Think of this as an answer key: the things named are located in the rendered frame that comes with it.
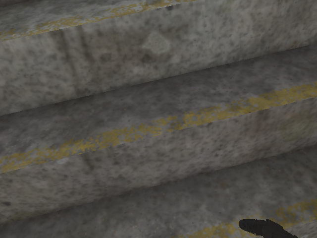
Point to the right robot hand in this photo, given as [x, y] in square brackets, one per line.
[265, 228]

